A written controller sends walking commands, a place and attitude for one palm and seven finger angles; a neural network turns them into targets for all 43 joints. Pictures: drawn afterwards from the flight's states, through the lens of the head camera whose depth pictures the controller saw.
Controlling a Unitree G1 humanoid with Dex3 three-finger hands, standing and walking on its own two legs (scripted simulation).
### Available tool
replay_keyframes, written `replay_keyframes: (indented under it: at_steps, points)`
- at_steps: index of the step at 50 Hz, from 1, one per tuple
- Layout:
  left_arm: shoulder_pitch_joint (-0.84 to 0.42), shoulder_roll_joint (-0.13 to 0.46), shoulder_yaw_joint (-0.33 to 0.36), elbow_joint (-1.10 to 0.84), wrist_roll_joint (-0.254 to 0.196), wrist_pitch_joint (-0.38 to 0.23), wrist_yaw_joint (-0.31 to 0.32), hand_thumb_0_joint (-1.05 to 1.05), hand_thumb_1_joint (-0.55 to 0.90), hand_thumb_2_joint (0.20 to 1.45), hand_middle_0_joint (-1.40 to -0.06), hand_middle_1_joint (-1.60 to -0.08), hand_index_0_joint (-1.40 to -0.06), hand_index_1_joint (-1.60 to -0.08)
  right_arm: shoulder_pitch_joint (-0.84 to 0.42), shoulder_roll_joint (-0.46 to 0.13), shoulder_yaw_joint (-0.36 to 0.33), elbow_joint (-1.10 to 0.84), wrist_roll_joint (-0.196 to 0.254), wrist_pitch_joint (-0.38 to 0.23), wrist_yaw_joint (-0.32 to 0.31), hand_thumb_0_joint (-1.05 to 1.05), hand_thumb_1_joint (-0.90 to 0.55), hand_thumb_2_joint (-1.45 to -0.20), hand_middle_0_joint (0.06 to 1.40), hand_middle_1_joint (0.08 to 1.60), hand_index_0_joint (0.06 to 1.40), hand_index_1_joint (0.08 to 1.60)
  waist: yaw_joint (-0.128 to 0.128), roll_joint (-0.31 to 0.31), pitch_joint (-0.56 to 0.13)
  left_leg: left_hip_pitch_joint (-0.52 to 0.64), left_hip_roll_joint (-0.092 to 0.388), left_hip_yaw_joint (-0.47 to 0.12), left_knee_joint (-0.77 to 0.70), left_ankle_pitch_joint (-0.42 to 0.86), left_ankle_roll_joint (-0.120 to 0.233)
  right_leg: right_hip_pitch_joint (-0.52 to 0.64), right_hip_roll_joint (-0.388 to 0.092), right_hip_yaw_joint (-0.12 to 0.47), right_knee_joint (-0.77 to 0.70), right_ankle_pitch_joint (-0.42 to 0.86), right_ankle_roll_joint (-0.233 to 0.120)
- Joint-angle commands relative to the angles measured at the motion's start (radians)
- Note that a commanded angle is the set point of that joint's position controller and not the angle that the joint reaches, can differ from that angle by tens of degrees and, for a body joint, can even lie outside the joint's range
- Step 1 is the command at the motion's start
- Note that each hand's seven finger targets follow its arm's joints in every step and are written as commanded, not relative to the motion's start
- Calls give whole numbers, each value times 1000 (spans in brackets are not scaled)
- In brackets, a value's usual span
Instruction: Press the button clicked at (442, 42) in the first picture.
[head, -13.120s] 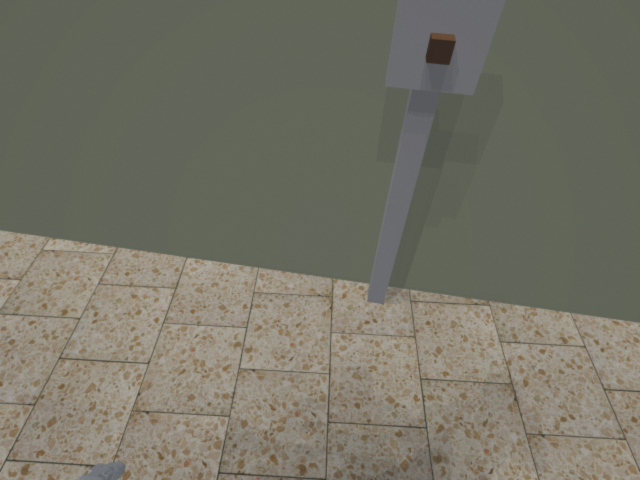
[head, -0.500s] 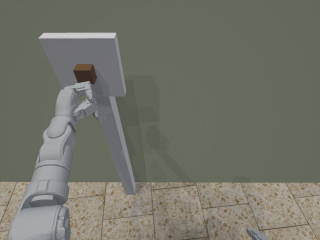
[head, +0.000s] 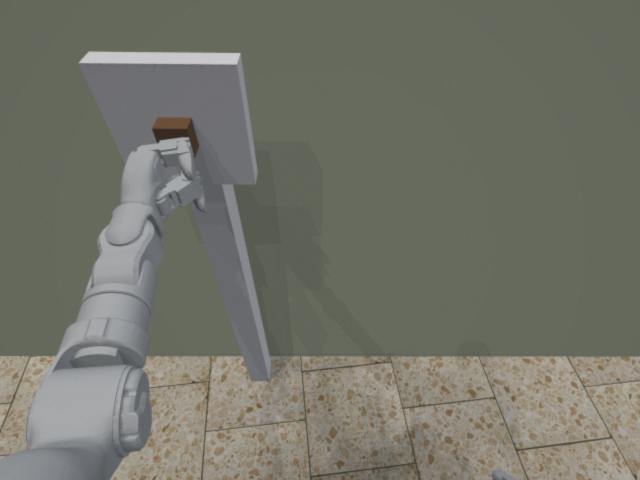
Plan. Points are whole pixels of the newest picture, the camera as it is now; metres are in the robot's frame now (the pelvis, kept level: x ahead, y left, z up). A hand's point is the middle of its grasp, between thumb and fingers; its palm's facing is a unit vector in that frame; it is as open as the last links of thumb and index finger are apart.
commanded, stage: press the button with the knuckle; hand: left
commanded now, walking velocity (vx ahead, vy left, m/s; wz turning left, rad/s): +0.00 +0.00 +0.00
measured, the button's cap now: (177, 135) +0.50 +0.20 +0.18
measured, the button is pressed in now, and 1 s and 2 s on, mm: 4 7 0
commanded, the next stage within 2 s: hold the button down briefly in 0.42 s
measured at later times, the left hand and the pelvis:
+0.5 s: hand (197, 176) +0.45 +0.17 +0.15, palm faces +0.07 -1.00 -0.02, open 3.6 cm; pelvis -0.02 +0.00 -0.01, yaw +1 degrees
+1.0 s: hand (197, 177) +0.45 +0.17 +0.15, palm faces +0.06 -1.00 -0.01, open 3.6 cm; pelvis -0.03 -0.01 -0.01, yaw +1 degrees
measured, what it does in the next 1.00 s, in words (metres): stands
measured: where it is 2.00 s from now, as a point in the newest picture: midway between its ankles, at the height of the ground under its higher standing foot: outside the picture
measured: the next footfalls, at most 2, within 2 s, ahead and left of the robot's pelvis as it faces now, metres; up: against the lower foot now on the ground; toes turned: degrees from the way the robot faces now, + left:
none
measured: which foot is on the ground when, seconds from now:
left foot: down 0.00-1.00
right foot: down 0.00-1.00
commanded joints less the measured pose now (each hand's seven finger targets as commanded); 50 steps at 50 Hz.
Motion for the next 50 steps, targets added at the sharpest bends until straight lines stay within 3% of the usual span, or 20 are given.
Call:
replay_keyframes:
  at_steps: [1,9,10,14,16,19,23,24,26,28,31,33,35,36,39,41,43,45,48,50]
  points:
    - [-606,205,32,-135,-3,-77,5,0,900,900,-1300,-1500,-1300,-1500,27,-154,-53,-90,1,-47,-11,0,-900,-900,200,300,200,300,-46,-1,-277,188,14,-77,-40,235,7,-22,-7,61,-59,242,10]
    - [-753,220,18,-9,8,-142,-3,0,900,900,-1300,-1500,-1300,-1500,76,-165,-53,-54,-5,-63,-6,0,-900,-900,200,300,200,300,-85,-10,-268,150,14,-90,-28,160,8,-75,-5,65,-56,171,13]
    - [-785,207,2,-18,10,-152,-4,0,900,900,-1300,-1500,-1300,-1500,76,-164,-54,-54,-4,-68,-5,0,-900,-900,200,300,200,300,-92,22,-286,170,14,-93,-28,153,6,-93,-5,66,-53,159,13]
    - [-830,213,2,16,10,-177,1,0,900,900,-1300,-1500,-1300,-1500,97,-172,-56,-35,-8,-81,-3,0,-900,-900,200,300,200,300,-102,19,-298,168,16,-104,-22,127,4,-116,-3,65,-49,126,13]
    - [-861,180,-29,16,10,-189,0,0,900,900,-1300,-1500,-1300,-1500,100,-170,-56,-31,-9,-90,0,0,-900,-900,200,300,200,300,-112,51,-305,187,17,-107,-23,114,1,-142,-1,64,-48,111,14]
    - [-873,209,-14,58,8,-196,1,0,900,900,-1300,-1500,-1300,-1500,118,-180,-54,-18,-10,-98,-2,0,-900,-900,200,300,200,300,-124,5,-287,141,15,-102,-21,78,7,-135,0,70,-55,93,18]
    - [-908,222,-22,74,10,-204,-4,0,900,900,-1300,-1500,-1300,-1500,124,-184,-52,-12,-8,-109,-3,0,-900,-900,200,300,200,300,-134,46,-270,123,15,-102,-24,22,5,-162,-2,76,-58,52,19]
    - [-909,222,-20,85,7,-205,-5,0,900,900,-1300,-1500,-1300,-1500,128,-185,-51,-10,-9,-111,-4,0,-900,-900,200,300,200,300,-137,25,-271,110,13,-103,-22,15,8,-155,-1,76,-59,49,20]
    - [-904,282,19,104,7,-205,-6,0,900,900,-1300,-1500,-1300,-1500,136,-193,-51,-8,-6,-113,-8,0,-900,-900,200,300,200,300,-133,9,-282,83,14,-99,-23,-6,9,-138,-2,84,-62,35,24]
    - [-919,235,-20,96,4,-207,-16,0,900,900,-1300,-1500,-1300,-1500,134,-187,-49,-9,-6,-119,-7,0,-900,-900,200,300,200,300,-140,42,-283,100,15,-99,-24,-9,7,-155,-2,80,-60,34,23]
    - [-918,263,4,93,-1,-209,-17,0,900,900,-1300,-1500,-1300,-1500,141,-192,-50,-10,-7,-123,-8,0,-900,-900,200,300,200,300,-137,43,-302,98,13,-98,-18,-7,9,-149,-2,85,-61,36,25]
    - [-937,244,-22,77,2,-211,-20,0,900,900,-1300,-1500,-1300,-1500,139,-189,-49,-11,-6,-125,-8,0,-900,-900,200,300,200,300,-143,67,-299,99,13,-99,-19,-17,8,-156,-3,84,-60,28,25]
    - [-925,237,-20,91,-2,-210,-19,0,900,900,-1300,-1500,-1300,-1500,141,-189,-50,-9,-6,-128,-7,0,-900,-900,200,300,200,300,-144,46,-294,96,15,-97,-17,-21,9,-160,-2,83,-62,26,26]
    - [-912,269,5,108,-3,-207,-16,0,900,900,-1300,-1500,-1300,-1500,144,-194,-49,-6,-5,-127,-9,0,-900,-900,200,300,200,300,-140,23,-286,78,15,-98,-18,-23,11,-148,-2,85,-63,26,26]
    - [-930,260,-11,85,0,-209,-25,0,900,900,-1300,-1500,-1300,-1500,144,-190,-48,-11,-6,-127,-6,0,-900,-900,200,300,200,300,-143,38,-305,79,12,-96,-12,-9,11,-134,-3,86,-59,40,26]
    - [-915,290,17,102,-1,-206,-26,0,900,900,-1300,-1500,-1300,-1500,147,-193,-48,-9,-5,-126,-7,0,-900,-900,200,300,200,300,-136,29,-296,74,12,-96,-13,1,11,-131,-2,85,-58,49,26]
    - [-899,259,-1,92,-2,-204,-33,0,900,900,-1300,-1500,-1300,-1500,137,-188,-46,-22,-5,-127,-4,0,-900,-900,200,300,200,300,-129,61,-298,79,8,-92,-11,0,10,-134,-3,86,-57,48,24]
    - [-866,274,22,90,-2,-205,-36,0,900,900,-1300,-1500,-1300,-1500,135,-186,-50,-29,-5,-122,-3,0,-900,-900,200,300,200,300,-116,43,-321,84,7,-91,-3,30,12,-112,-2,86,-51,77,22]
    - [-847,248,7,87,-7,-193,-43,0,900,900,-1300,-1500,-1300,-1500,129,-185,-49,-37,-5,-119,-2,0,-900,-900,200,300,200,300,-118,18,-291,73,7,-91,-9,16,13,-119,-2,80,-54,69,25]
    - [-794,272,41,70,-10,-193,-47,0,900,900,-1300,-1500,-1300,-1500,125,-184,-52,-48,-6,-115,0,0,-900,-900,200,300,200,300,-94,19,-328,83,4,-83,0,59,16,-82,-3,84,-45,114,23]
